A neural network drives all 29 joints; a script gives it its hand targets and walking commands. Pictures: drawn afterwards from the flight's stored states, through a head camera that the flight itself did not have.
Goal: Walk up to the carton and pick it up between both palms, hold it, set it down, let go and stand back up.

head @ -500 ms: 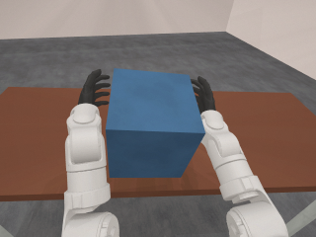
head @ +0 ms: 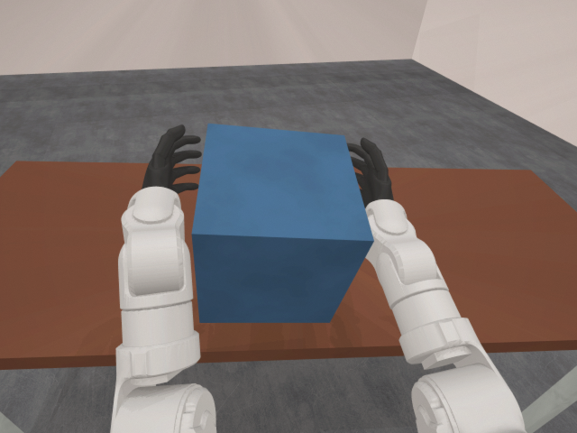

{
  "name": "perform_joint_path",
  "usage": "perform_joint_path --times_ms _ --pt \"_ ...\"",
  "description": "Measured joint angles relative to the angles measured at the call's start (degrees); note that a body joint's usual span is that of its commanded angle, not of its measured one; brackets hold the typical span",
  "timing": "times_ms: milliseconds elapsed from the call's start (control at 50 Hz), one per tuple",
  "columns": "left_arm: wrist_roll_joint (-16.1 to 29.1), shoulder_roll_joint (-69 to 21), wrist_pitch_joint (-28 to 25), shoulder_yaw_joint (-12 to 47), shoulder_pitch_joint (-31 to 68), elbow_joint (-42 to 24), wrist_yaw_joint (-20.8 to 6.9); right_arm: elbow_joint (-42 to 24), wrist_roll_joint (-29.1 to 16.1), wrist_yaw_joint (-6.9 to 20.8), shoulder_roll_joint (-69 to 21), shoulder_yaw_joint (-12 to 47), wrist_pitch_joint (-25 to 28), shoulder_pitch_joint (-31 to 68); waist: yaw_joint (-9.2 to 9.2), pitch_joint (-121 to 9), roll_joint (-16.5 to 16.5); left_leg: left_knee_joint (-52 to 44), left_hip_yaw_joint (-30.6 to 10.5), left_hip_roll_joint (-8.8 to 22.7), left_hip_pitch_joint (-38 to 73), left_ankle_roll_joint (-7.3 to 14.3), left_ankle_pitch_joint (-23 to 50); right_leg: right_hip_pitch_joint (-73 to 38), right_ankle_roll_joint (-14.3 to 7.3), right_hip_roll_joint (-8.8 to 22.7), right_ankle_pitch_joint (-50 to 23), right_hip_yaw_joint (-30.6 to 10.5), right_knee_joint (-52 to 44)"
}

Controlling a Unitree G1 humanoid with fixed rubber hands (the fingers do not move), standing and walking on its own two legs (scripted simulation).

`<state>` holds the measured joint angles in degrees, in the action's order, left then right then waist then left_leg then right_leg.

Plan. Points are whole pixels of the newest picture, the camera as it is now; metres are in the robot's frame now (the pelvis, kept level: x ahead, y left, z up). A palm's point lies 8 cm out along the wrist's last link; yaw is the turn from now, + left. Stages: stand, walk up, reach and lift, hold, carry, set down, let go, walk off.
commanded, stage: hold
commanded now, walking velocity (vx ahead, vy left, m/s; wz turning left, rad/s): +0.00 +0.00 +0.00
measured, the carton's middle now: (272, 228) +0.34 +0.01 +0.16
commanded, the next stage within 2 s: none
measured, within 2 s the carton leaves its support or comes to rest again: neither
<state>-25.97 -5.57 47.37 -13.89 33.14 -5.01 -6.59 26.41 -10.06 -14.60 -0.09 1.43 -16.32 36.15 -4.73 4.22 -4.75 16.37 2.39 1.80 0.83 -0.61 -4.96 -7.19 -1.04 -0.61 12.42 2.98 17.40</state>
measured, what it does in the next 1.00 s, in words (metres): stands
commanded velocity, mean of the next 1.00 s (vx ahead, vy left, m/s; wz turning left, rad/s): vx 0.00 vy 0.00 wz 0.00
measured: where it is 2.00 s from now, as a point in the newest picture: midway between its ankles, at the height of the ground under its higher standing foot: outside the picture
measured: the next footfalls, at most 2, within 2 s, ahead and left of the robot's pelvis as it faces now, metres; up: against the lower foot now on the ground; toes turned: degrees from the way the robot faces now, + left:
none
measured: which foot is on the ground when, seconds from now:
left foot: down 0.00-1.00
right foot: down 0.00-1.00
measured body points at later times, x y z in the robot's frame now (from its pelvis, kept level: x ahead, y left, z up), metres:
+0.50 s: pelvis +0.00 +0.00 +0.00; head -0.06 +0.03 +0.45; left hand +0.35 +0.15 +0.22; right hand +0.36 -0.13 +0.20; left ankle +0.06 +0.13 -0.75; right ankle -0.01 -0.10 -0.75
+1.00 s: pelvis +0.00 +0.00 +0.00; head -0.05 +0.03 +0.44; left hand +0.35 +0.14 +0.22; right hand +0.36 -0.13 +0.20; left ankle +0.06 +0.13 -0.75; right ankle -0.01 -0.10 -0.75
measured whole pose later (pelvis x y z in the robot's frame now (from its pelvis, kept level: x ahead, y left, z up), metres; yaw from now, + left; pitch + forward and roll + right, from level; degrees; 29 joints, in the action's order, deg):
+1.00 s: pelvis +0.00 +0.00 +0.00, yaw +0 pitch -12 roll +0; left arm -25.9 -5.3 47.5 -13.2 32.8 -5.8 -6.4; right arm 25.6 -9.8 -14.3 -0.6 0.7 -16.2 35.7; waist -5.2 4.3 -5.2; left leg 16.7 2.2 1.7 0.5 -0.8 -5.2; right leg -7.1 -1.1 -0.5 12.6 3.2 17.5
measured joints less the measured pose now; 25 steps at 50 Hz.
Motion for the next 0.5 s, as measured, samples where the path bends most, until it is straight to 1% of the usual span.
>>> perform_joint_path --times_ms 80,200,380,440,500 --pt "0.17 -0.03 -0.12 0.11 -0.37 -0.38 -0.04 -0.74 -0.10 -0.17 -0.05 0.01 -0.21 -0.37 -0.33 -0.15 -0.13 0.26 -0.13 -0.07 0.07 0.05 -0.19 -0.28 0.06 0.06 0.07 0.14 -0.07" --pt "-0.49 -0.40 0.17 -0.21 0.83 0.54 -0.09 0.03 -0.28 0.03 0.23 -0.34 -0.23 0.20 0.14 0.30 -0.29 0.15 0.17 -0.13 0.33 0.12 -0.11 -0.18 0.08 0.17 0.18 -0.15 0.36" --pt "-0.56 -0.13 0.20 -0.24 1.16 0.75 -0.02 0.82 0.26 0.31 0.09 -0.52 0.01 0.84 0.33 0.58 -0.25 -0.16 0.21 -0.12 -0.23 0.14 0.31 0.48 0.08 0.15 -0.16 -0.16 0.25" --pt "-0.17 0.04 0.10 -0.06 0.94 0.57 0.03 0.30 0.34 0.30 -0.08 -0.70 -0.03 0.55 0.22 0.53 -0.34 -0.13 0.08 -0.13 -0.47 0.12 0.36 0.68 0.07 0.15 -0.16 -0.03 0.28" --pt "0.16 0.14 -0.02 0.17 0.61 -0.02 0.30 0.00 0.56 0.39 -0.46 -1.01 0.38 0.29 -0.29 0.05 -0.22 0.05 -0.04 -0.12 -0.83 0.08 0.28 0.86 0.08 0.13 -0.16 0.10 0.21"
